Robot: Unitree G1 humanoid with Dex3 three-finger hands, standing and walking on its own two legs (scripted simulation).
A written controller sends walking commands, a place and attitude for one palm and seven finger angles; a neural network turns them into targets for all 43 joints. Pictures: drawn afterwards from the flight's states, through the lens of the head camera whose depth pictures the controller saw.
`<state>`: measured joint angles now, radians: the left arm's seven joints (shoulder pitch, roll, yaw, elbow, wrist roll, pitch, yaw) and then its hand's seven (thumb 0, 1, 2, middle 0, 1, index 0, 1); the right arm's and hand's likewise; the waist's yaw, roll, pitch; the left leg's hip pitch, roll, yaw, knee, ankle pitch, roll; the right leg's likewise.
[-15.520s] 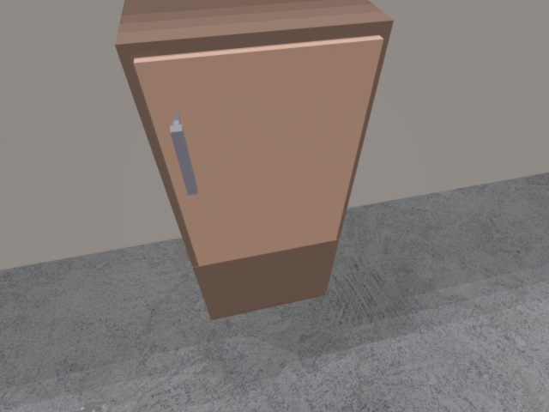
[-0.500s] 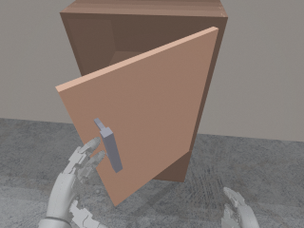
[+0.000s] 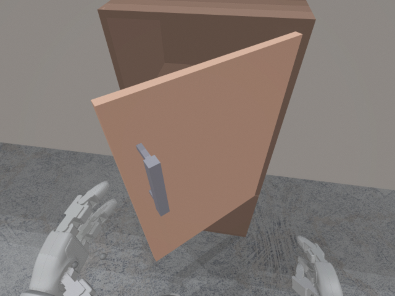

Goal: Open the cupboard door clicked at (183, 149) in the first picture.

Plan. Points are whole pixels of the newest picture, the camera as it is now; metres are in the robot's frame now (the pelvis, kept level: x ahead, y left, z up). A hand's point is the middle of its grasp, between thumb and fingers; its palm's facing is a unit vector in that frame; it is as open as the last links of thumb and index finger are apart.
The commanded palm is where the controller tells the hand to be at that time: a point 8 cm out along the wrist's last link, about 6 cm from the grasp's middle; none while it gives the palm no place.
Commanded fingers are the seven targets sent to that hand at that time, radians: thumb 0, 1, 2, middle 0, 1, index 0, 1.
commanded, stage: draw the hand back to the body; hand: left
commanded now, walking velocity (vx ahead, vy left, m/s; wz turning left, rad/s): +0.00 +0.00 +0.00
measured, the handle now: (152, 181) +0.29 +0.11 +0.12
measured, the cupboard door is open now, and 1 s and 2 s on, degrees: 44 44 44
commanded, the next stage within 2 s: step back with the hand held close in 1.58 s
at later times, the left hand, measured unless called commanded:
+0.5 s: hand (75, 235) +0.18 +0.20 +0.14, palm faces -0.06 -1.00 -0.07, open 16.2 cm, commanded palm +0.15 +0.26 +0.16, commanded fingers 0.00 -0.29 0.39 -0.16 -0.30 -0.16 -0.30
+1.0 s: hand (43, 192) +0.22 +0.26 +0.18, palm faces +0.33 -0.86 -0.39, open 11.5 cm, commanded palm +0.18 +0.30 +0.21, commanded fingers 0.00 0.58 0.76 -0.19 -0.30 -0.19 -0.30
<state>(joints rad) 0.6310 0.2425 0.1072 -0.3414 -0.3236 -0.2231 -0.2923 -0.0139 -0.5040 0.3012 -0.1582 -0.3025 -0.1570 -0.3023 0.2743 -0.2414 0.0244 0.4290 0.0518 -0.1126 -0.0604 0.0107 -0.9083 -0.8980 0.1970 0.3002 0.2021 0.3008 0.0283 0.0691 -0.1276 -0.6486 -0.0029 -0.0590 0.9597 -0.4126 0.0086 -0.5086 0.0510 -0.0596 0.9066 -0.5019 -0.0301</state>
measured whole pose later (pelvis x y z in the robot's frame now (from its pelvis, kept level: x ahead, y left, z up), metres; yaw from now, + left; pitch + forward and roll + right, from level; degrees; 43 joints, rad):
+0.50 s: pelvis +0.01 +0.02 +0.01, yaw +0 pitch +3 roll -3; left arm 0.58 0.30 0.18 -0.45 -0.33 -0.04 -0.26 -0.01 -0.48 0.31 -0.16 -0.30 -0.15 -0.30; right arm 0.29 -0.24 0.06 0.47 0.06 -0.17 -0.07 0.01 -0.91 -0.90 0.20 0.30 0.20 0.30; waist 0.03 0.06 -0.12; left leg -0.54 -0.02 -0.04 0.87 -0.38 0.04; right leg -0.39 0.03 -0.04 0.79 -0.45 0.00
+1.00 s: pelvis +0.04 +0.02 +0.05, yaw -2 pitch -1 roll -1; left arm 0.57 0.34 0.25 -0.46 -0.07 -0.01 0.12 0.00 0.25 0.62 -0.19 -0.30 -0.19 -0.30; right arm 0.22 -0.22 0.05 0.58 0.01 -0.09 -0.09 0.01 -0.91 -0.90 0.20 0.30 0.20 0.30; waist 0.06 0.04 -0.03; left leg -0.24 -0.03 0.01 0.53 -0.28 0.04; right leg -0.12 0.01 0.02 0.46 -0.33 0.00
